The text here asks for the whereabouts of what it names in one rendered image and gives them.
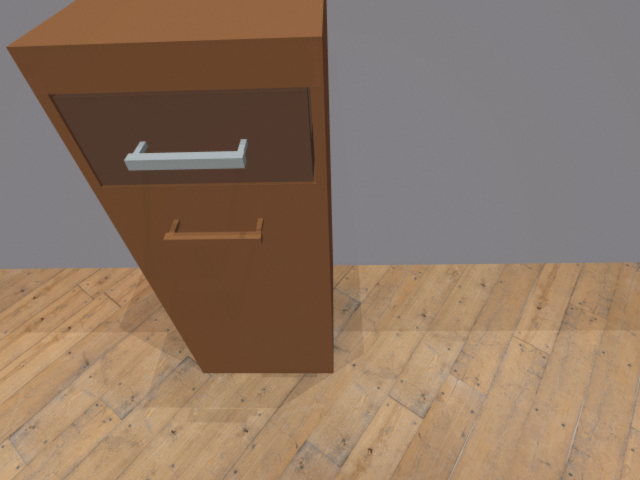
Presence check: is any cabinet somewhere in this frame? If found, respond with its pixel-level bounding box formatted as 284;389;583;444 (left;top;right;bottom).
6;0;334;373

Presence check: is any handle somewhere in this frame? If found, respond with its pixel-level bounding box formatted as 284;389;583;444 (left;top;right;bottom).
163;231;263;247
124;139;248;171

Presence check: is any drawer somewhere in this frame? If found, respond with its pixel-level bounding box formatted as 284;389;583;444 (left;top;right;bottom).
53;87;315;185

